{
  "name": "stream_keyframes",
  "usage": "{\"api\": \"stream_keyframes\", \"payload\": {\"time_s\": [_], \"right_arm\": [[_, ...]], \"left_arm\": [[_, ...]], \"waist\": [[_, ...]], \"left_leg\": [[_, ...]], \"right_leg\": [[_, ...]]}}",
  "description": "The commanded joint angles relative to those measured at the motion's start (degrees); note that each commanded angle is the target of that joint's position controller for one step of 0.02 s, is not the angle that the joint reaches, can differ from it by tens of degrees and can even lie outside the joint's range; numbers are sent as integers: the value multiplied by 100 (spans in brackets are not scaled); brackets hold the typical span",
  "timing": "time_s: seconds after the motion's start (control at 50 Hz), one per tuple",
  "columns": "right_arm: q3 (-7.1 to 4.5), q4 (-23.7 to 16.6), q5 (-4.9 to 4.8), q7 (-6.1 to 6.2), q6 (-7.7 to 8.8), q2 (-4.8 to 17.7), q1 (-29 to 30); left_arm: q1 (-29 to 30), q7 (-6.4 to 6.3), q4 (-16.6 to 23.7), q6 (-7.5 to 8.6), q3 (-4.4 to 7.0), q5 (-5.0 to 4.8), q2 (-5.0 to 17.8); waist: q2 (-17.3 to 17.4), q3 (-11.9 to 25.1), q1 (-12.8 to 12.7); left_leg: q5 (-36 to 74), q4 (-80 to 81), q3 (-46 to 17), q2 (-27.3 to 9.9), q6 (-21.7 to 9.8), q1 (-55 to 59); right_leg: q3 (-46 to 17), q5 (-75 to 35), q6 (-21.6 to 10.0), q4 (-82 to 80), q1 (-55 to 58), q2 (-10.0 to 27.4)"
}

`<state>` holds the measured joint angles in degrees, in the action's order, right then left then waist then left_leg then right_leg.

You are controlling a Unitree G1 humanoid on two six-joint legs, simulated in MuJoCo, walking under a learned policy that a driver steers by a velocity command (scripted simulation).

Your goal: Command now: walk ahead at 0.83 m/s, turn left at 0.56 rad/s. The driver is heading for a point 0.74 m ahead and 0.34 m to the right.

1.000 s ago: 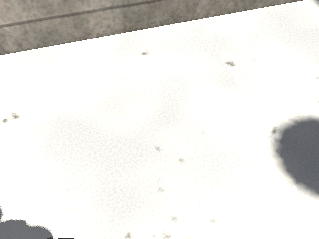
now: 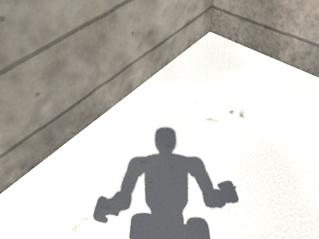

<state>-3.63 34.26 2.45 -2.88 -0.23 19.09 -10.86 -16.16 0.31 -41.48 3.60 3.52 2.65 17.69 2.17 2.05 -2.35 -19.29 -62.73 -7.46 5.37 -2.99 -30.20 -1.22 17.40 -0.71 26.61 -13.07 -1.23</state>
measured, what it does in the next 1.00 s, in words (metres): walks ahead, turning right: left foot, then right foot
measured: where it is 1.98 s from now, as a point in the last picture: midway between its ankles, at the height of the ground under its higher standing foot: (231, 130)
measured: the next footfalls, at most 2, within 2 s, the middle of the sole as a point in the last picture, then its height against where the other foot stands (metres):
left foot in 0.26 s outside the picture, level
right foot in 0.72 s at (201, 189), level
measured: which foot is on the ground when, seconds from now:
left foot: up 0.00-0.24, down 0.26-0.72, up 0.74-1.00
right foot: down 0.00-0.26, up 0.28-0.70, down 0.72-1.00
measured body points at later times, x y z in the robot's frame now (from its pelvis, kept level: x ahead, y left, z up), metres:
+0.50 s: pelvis +0.36 +0.04 +0.00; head +0.38 +0.04 +0.45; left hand +0.53 +0.30 -0.12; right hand +0.34 -0.25 -0.12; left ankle +0.28 +0.16 -0.74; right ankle +0.38 -0.09 -0.65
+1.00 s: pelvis +0.79 -0.11 +0.00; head +0.82 -0.12 +0.44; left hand +0.95 +0.14 -0.13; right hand +0.86 -0.42 -0.06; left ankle +1.06 -0.05 -0.67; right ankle +0.69 -0.08 -0.74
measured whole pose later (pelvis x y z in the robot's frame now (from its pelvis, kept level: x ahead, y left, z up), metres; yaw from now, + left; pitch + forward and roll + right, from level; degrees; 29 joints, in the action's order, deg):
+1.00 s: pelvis +0.79 -0.11 +0.00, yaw -38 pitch +1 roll -1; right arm 2.0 32.9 3.1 -0.9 3.2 14.9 -2.1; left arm -25.7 0.9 -47.6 2.9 3.7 0.2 18.4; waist 0.3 -2.5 -4.6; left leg -4.0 -46.3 -5.5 -8.8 3.8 -42.0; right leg -8.8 17.5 -9.9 20.8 -2.5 -12.4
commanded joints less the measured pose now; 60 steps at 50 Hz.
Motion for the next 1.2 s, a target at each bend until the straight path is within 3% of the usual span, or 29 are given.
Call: {"api": "stream_keyframes", "payload": {"time_s": [0.02, 0.14, 0.18, 0.24, 0.26, 0.28, 0.3, 0.32, 0.38, 0.46, 0.5, 0.6, 0.66, 0.7, 0.72, 0.74, 0.76, 0.8, 0.82, 0.88, 0.94, 1.04, 1.08, 1.1, 1.12, 1.14, 1.16, 1.18, 1.2], "right_arm": [[-51, -418, 70, -167, 127, 413, 419], [206, -735, 68, -258, 258, 187, 1706], [296, -788, 2, -283, 304, 32, 1829], [102, -285, -30, -17, 360, 422, 225], [-31, 35, 25, 129, 389, 690, -858], [-177, 163, 177, 268, 433, 1204, -1905], [-214, 146, 241, 302, 425, 1522, -1943], [-145, 174, 161, 319, 396, 1119, -1364], [52, 332, 50, 313, 458, 300, -678], [95, 736, -187, 309, 662, 66, -882], [126, 868, -156, 305, 745, -37, -881], [64, 1177, -126, 394, 783, 340, -1086], [-62, 1124, -57, 521, 607, 901, -1145], [-139, 867, 9, 509, 422, 1132, -508], [-101, 890, -8, 372, 429, 782, -319], [123, 321, -22, 304, 557, 148, -1167], [149, 68, -33, 327, 707, 464, -678], [197, 16, 17, 321, 785, 528, -242], [245, 81, 134, 335, 691, 442, -245], [308, 51, 241, 306, 326, 293, -292], [432, -416, 100, 206, 325, 58, 835], [460, -431, 8, 204, 482, -10, 1179], [319, -236, 61, 313, 544, 307, 576], [43, -364, -324, 370, 766, 641, 423], [-10, -45, -349, 399, 818, 806, -740], [19, 185, -183, 369, 852, 970, -1330], [-21, 235, -32, 254, 821, 947, -1568], [-64, -9, -72, 252, 747, 718, -1061], [-16, -44, -135, 295, 693, 475, -526]], "left_arm": [[-456, -1, 63, 175, 138, -35, 724], [-1036, 71, -394, 217, 75, -152, 586], [-1172, 53, -557, 179, 136, -142, 851], [-1057, 48, -714, 173, 190, -228, 1183], [-843, 60, -661, 217, 188, -280, 1191], [-777, 76, -459, 256, 53, -236, 607], [-985, 84, -145, 229, -48, -407, 87], [-496, 61, -158, 121, 61, -350, 540], [-416, 228, -328, -63, 33, -193, 268], [208, 377, -35, -336, -48, -59, -30], [751, 437, 240, -338, -105, -77, -62], [1718, 584, 679, -292, -262, -120, -19], [683, 497, 360, -277, -157, -198, 407], [-1739, 307, -373, -265, 152, -186, 991], [-1618, 141, -407, -352, 378, -362, 1294], [-742, 133, -107, -425, 448, -51, 2001], [-882, 87, 112, -457, 515, -116, 1939], [-543, -7, -98, -349, 358, -163, 1268], [-356, -33, -88, -241, 310, -155, 1175], [-167, -13, -58, -2, 181, -218, 924], [-256, 17, -52, 82, 229, -216, 978], [-1012, 27, -406, 45, 265, -337, 957], [-1029, -66, -459, 47, 289, -269, 1098], [-902, -154, -394, -29, 193, -542, 707], [-396, -156, -222, -68, 133, -375, 727], [-704, -132, -52, -73, -74, -83, -61], [-1752, -89, -27, -7, -100, -438, 136], [-1548, -109, -165, -105, -20, -526, 646], [-777, -139, 55, -182, 29, -520, 797]], "waist": [[-984, -457, -141], [-1021, -883, -321], [-1212, -862, -317], [-1006, 6, 647], [-861, 590, 1262], [73, 1512, 1587], [1236, 2079, 1248], [560, 1078, 1084], [354, -271, 461], [414, -880, 219], [325, -1072, 167], [-56, -1135, 137], [378, -153, -524], [356, 916, -1635], [-795, 692, -1460], [-1748, 1031, -120], [-767, 1837, -623], [279, 23, -20], [366, -289, 214], [324, -611, 581], [-3, -889, 264], [-293, -452, -321], [-542, -31, -74], [-369, 330, 414], [-501, 1032, 1078], [815, 1684, 804], [2002, 2780, 499], [974, 2594, 662], [444, 1503, 631]], "left_leg": [[618, -369, -189, -330, 91, -1794], [986, 1694, 910, -596, 265, -1189], [724, 2311, 1126, -466, 184, -166], [507, 2986, 1152, 13, -79, 2314], [629, 3061, 842, -326, -149, 3934], [-1574, 3346, -809, -1922, -254, 5329], [-3627, 4575, -3464, -3199, -416, 5418], [-3355, 4893, -3464, -2978, -375, 4470], [-784, 5092, -1012, -2171, -239, 2937], [691, 5566, 395, -2034, -136, 2614], [1582, 5737, 1149, -1826, -72, 2421], [4991, 5695, 2374, -1565, 209, 2669], [8533, 3870, 2338, -1792, 310, 3389], [7872, 646, 2053, -1866, 162, 2344], [2153, -1794, 2017, -694, 267, 912], [-1012, -3790, 1333, -213, 558, -1454], [-586, -3860, 230, -322, 443, -2037], [-37, -2265, 163, -959, 374, -1790], [-131, -1939, 182, -1083, 425, -1370], [-321, -693, 365, -1358, 715, -469], [1173, 1049, 645, -1307, 808, -33], [2876, 3036, 1002, -585, 393, 704], [2565, 3383, 889, -250, 238, 1315], [3049, 3859, 542, -406, 232, 2015], [3751, 3667, 467, -858, 114, 3186], [6688, 2630, -609, -2143, -338, 4964], [6068, 3079, -3244, -3368, -1454, 6155], [4498, 3500, -3122, -3160, -1389, 5631], [4124, 3759, -2163, -2781, -1170, 4630]], "right_leg": [[-1791, 1571, -491, -1714, 1137, 1347], [-1119, -577, -863, -2081, 833, 1100], [-990, -1916, -869, -2059, 554, 1233], [-622, -5247, -750, -170, 383, 1176], [-481, -4717, -645, 1262, -523, 930], [-350, -1672, -612, 3304, -1693, 442], [-472, 1022, -615, 4735, -2740, -29], [-540, 371, -651, 5113, -3158, 184], [-345, -354, -474, 4630, -2934, 712], [-185, -730, -312, 4552, -3550, 914], [35, -1285, -306, 4078, -3587, 846], [1138, -2020, -699, 1899, -2428, 291], [1415, -1610, -1001, 1725, -799, -413], [706, -972, -1373, 1376, 1910, -525], [-48, -605, -1528, 836, 2778, -198], [-2963, -1327, -2519, 643, 3934, 1197], [-4357, 496, -2936, -579, 4181, 1583], [-3894, 840, -2260, -1426, 1953, 1333], [-3385, 244, -2124, -1384, 1110, 1043], [-2376, -441, -2035, -1545, -640, 397], [-1980, -894, -1795, -1761, -1287, -26], [-1616, -4357, -1064, -798, 184, -26], [-1800, -5430, -728, 52, 909, 76], [-2010, -4709, -511, 990, 988, 153], [-1708, -4187, -291, 2199, 717, 80], [-1218, 1154, 18, 4254, -798, -713], [-1441, 2112, 226, 5959, -2087, -1042], [-1492, 1531, 343, 6211, -2253, -560], [-1076, 1158, 412, 5824, -2400, -274]]}}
